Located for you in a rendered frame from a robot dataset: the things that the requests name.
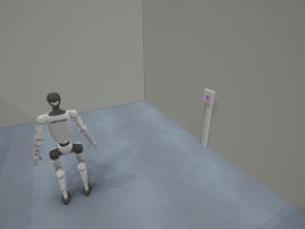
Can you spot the panel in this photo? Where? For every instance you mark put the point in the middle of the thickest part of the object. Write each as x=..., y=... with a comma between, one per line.
x=208, y=116

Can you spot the robot right upper arm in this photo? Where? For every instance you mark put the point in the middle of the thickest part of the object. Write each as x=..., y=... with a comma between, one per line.
x=74, y=114

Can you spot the robot right shin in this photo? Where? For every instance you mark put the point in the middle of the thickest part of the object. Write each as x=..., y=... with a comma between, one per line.
x=84, y=177

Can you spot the robot right thigh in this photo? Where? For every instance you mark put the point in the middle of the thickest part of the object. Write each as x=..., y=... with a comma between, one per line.
x=77, y=147

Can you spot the right robot forearm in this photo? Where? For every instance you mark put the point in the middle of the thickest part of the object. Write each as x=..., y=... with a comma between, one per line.
x=88, y=135

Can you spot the robot right hand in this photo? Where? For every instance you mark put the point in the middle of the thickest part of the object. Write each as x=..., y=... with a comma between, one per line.
x=94, y=145

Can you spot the robot left hand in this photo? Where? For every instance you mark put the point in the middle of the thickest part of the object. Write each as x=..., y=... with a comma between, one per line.
x=36, y=159

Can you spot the robot left upper arm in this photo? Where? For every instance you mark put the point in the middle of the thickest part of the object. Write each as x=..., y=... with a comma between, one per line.
x=39, y=127

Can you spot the left robot forearm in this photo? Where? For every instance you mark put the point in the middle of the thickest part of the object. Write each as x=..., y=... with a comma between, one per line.
x=37, y=147

